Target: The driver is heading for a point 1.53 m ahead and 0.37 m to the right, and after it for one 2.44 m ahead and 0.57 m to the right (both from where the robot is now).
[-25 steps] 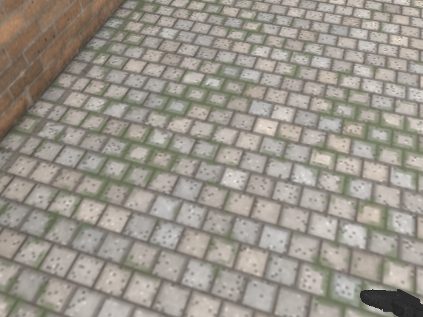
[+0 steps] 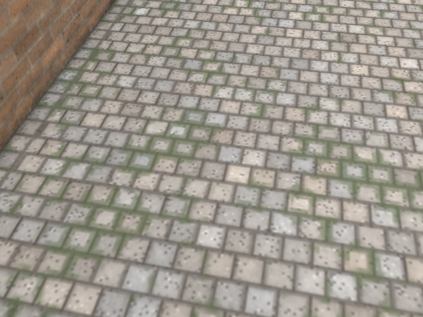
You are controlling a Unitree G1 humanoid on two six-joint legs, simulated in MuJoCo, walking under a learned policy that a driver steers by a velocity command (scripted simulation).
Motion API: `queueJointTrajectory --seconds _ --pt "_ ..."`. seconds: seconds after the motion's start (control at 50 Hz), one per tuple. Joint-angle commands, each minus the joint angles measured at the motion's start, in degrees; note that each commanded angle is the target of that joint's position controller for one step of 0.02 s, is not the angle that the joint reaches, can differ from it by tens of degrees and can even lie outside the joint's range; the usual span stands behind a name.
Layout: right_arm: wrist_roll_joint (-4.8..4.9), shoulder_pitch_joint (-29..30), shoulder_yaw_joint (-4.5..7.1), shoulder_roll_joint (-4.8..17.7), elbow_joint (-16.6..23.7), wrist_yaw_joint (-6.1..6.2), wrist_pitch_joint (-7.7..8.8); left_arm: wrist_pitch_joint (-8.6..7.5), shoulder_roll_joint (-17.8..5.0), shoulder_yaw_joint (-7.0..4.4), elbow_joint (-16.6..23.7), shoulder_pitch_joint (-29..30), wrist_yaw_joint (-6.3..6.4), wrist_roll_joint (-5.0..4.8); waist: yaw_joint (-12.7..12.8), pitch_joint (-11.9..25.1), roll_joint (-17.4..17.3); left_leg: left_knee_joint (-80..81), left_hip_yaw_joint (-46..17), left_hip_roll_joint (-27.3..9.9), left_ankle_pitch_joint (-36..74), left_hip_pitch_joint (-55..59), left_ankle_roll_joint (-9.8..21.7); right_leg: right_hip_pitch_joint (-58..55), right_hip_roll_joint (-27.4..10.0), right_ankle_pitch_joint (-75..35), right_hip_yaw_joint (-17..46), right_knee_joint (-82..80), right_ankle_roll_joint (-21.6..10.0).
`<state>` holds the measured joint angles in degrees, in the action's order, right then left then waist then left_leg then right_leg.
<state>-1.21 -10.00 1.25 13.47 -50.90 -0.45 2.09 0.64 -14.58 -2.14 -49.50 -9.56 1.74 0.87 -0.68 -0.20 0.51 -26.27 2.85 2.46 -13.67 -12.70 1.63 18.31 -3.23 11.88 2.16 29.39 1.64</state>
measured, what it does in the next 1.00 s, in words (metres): shifts its weight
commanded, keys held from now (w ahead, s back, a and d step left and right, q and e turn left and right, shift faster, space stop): no key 0.80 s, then w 0.20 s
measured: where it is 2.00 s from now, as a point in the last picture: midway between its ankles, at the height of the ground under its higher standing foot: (241, 305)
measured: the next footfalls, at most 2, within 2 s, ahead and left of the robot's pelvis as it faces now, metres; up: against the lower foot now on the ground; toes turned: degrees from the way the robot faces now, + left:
left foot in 1.54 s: +0.47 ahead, +0.09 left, +0.00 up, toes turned +2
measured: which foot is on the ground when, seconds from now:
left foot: down 0.00-1.00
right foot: down 0.00-1.00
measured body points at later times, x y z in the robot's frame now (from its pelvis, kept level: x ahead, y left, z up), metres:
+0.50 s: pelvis +0.03 -0.02 +0.00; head +0.04 -0.02 +0.45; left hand +0.13 +0.24 -0.14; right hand +0.09 -0.28 -0.14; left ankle +0.00 +0.10 -0.74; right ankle +0.05 -0.14 -0.74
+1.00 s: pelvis +0.05 -0.02 +0.00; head +0.04 -0.03 +0.45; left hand +0.09 +0.24 -0.15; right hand +0.03 -0.28 -0.16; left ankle +0.00 +0.10 -0.74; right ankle +0.03 -0.13 -0.72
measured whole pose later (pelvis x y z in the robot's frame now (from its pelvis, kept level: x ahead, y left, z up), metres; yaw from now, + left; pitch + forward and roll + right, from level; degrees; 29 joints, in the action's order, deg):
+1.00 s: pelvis +0.05 -0.02 +0.00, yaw -1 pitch -1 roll +0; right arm 1.1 -19.0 2.5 13.1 -63.8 2.2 1.6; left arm -1.6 -12.8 -2.5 -63.5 -12.6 0.9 -1.1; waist -0.8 0.6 -1.0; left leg -29.5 1.2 -1.6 -20.5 -8.5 0.9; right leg 17.4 -0.1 24.6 -2.2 41.3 -3.0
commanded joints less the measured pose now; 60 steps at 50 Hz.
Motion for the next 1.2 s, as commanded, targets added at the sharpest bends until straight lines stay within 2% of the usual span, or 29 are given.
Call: queueJointTrajectory --seconds 0.02,0.04,0.1,0.18,0.28,0.5,0.8,0.82,0.84,0.88,0.9,0.94,0.96,0.98,1.0,1.02,1.04,1.06,1.08,1.1,1.12,1.14,1.18,1.2 --pt "0.08 -1.67 1.19 6.46 1.23 1.06 -0.57 -0.54 -5.93 -1.45 2.14 1.82 -0.28 -0.21 -0.38 0.61 6.21 3.67 -2.31 -3.00 -1.23 -1.38 -0.49 -3.79 -3.25 -2.02 4.51 -7.07 -4.16" --pt "0.39 -1.05 1.25 6.35 0.92 1.49 -1.12 -0.87 -5.90 -1.32 1.64 1.97 -0.46 0.02 -0.27 0.58 5.26 3.44 -2.66 -3.52 0.55 -0.79 -0.19 -3.92 -2.41 -4.46 3.66 -6.59 -3.15" --pt "0.37 -1.46 1.36 6.64 -0.26 1.78 -1.67 -1.81 -6.28 -1.37 -0.21 0.86 -0.52 -0.50 0.20 2.10 3.62 3.33 -3.34 -4.27 5.66 0.35 -0.10 -7.27 -1.59 -12.76 2.39 -4.31 -2.79" --pt "0.88 -1.02 1.53 6.53 -2.08 1.88 -1.67 -1.72 -6.23 -1.34 -2.01 1.33 -0.25 -0.69 0.53 3.28 1.54 2.49 -3.13 -4.52 10.53 1.89 -0.42 -9.43 -1.21 -18.39 1.85 -2.92 -3.52" --pt "0.97 -1.15 1.63 6.43 -4.39 2.19 -2.30 -1.28 -5.95 -1.34 -4.04 2.39 -0.20 -0.82 0.40 2.71 -0.15 2.49 -2.90 -4.62 11.42 3.02 -0.78 -9.58 -0.59 -18.43 1.26 -2.99 -3.88" --pt "0.89 -1.65 1.35 6.51 -8.21 2.66 -2.38 -0.43 -5.29 -1.30 -7.99 3.28 0.10 -0.76 0.39 0.47 -0.29 3.57 -2.62 -4.83 7.88 2.34 -1.10 -9.24 0.67 -13.18 0.22 -4.41 -3.44" --pt "0.77 -4.50 0.50 4.66 -11.42 2.86 -1.84 -0.08 -4.39 -0.88 -11.67 1.86 0.52 -0.75 0.62 -1.79 -0.45 5.23 -2.36 -4.61 1.63 0.05 -1.12 -7.77 1.45 -6.01 -0.23 -6.01 -2.90" --pt "0.83 -5.83 0.41 4.19 -12.12 2.91 -1.88 -0.01 -3.82 -0.74 -12.35 0.78 0.56 -0.75 0.58 -0.60 -0.64 5.70 -1.96 -4.18 -4.23 0.41 -0.88 -8.12 2.19 0.24 -0.96 -6.04 -2.94" --pt "1.19 -6.35 0.71 4.90 -12.29 3.06 -2.02 0.09 -4.19 -0.90 -12.56 0.47 0.66 -1.03 0.50 -1.66 -1.21 5.80 -2.15 -3.89 -12.41 -0.64 -0.08 -6.52 3.41 9.37 -2.00 -4.93 -3.21" --pt "1.73 -6.55 1.42 6.81 -11.38 3.37 -1.95 -0.35 -4.72 -1.20 -12.02 0.90 0.74 -1.28 -0.06 -5.63 -3.06 7.57 -5.99 -6.08 -27.71 -3.53 2.77 0.09 4.58 23.21 -3.01 -1.82 -4.12" --pt "1.98 -7.95 1.74 7.55 -11.33 3.35 -1.50 -1.06 -4.08 -1.11 -11.32 1.85 0.55 -1.30 -0.74 -7.23 -4.56 9.52 -10.01 -8.78 -31.43 -3.50 4.52 3.19 4.60 23.09 -3.35 0.61 -4.31" --pt "2.56 -10.82 3.00 10.32 -11.92 3.11 -0.33 -2.82 -1.73 -0.79 -10.43 2.70 -0.38 -1.65 -1.45 -7.74 -11.00 15.83 -22.78 -18.43 -34.95 -0.54 9.66 7.52 4.34 13.09 -6.03 12.42 -3.85" --pt "2.57 -10.66 3.20 10.25 -11.67 2.99 0.11 -3.45 -1.79 -0.84 -10.08 2.99 -0.88 -1.92 -1.29 -8.76 -10.81 17.58 -26.42 -21.52 -33.77 -1.61 11.40 8.73 2.25 12.18 -4.54 16.30 -4.54" --pt "2.42 -9.52 3.09 9.47 -10.98 2.79 0.51 -3.93 -1.84 -0.96 -9.91 2.62 -1.26 -2.29 -0.44 -9.25 -9.87 17.74 -26.44 -21.97 -31.58 -1.79 11.43 9.30 1.21 14.19 -3.81 17.46 -5.34" --pt "2.74 -7.61 3.07 9.32 -10.20 2.50 0.85 -4.35 -1.19 -0.80 -9.88 1.51 -1.52 -2.69 0.88 -9.79 -9.99 16.66 -24.26 -21.16 -28.84 -2.55 10.37 7.70 0.46 15.71 -3.60 13.41 -6.21" --pt "3.29 -4.96 2.98 8.86 -9.27 2.23 0.90 -4.76 -1.19 -0.92 -10.69 -1.04 -1.65 -2.85 2.88 -9.61 -9.08 14.69 -19.54 -18.37 -25.50 -5.18 8.32 1.29 1.03 13.83 -4.83 5.52 -6.87" --pt "3.45 -3.49 2.96 8.64 -8.62 1.97 0.79 -4.96 -1.63 -1.45 -12.81 -5.45 -1.60 -2.67 4.71 -8.31 -7.80 11.11 -14.43 -14.49 -21.45 -8.87 6.55 -8.03 3.56 8.71 -7.28 -0.73 -6.53" --pt "3.28 -3.01 2.86 8.24 -7.98 1.82 0.90 -4.88 -2.69 -2.09 -14.89 -10.22 -1.53 -2.23 5.92 -6.49 -5.08 4.96 -10.34 -11.18 -15.32 -11.88 5.21 -15.22 4.21 4.91 -6.32 -2.61 -5.87" --pt "2.59 -1.81 2.00 5.34 -7.02 1.48 1.35 -5.00 -6.02 -3.13 -16.29 -17.79 -1.36 -1.95 8.33 -3.07 5.47 -12.82 -3.15 -6.04 -7.08 -17.87 2.24 -23.17 -4.52 8.05 7.36 -8.76 -8.29" --pt "2.64 -1.58 1.41 2.46 -4.55 1.72 2.41 -5.50 -12.33 -4.27 -17.07 -24.80 -2.05 -1.98 9.46 0.23 19.63 -30.04 0.30 0.35 -15.93 -29.95 0.03 -30.21 -17.02 14.64 32.67 -18.57 -16.64" --pt "3.63 -0.25 1.91 4.38 -4.03 1.59 3.20 -6.63 -8.49 -2.67 -16.54 -21.88 -2.27 -1.18 7.09 -2.01 11.78 -41.67 -6.46 -2.55 -18.45 -34.79 0.99 -27.47 -20.43 17.88 38.52 -19.62 -18.92" --pt "4.42 -0.16 1.93 4.48 -3.95 1.00 3.83 -7.41 -5.63 -1.77 -14.99 -17.54 -2.32 -1.26 4.97 -5.03 7.12 -45.76 -8.26 -5.21 -13.06 -38.34 2.53 -25.90 -19.03 16.31 32.78 -19.02 -17.28" --pt "3.52 0.01 2.53 5.37 -4.51 0.62 4.45 -7.70 -4.25 -0.86 -12.91 -12.59 -2.91 -1.29 2.75 -6.08 2.96 -42.14 -6.91 -8.75 -2.93 -37.78 3.53 -23.05 -14.44 6.19 20.65 -19.75 -13.46" --pt "3.06 0.67 3.01 6.02 -4.42 0.38 4.38 -7.39 -2.75 -0.27 -12.75 -12.58 -2.91 -1.06 2.39 -5.84 3.33 -39.02 -6.07 -9.64 -0.14 -35.08 3.24 -21.56 -12.20 -1.14 15.32 -20.06 -11.88"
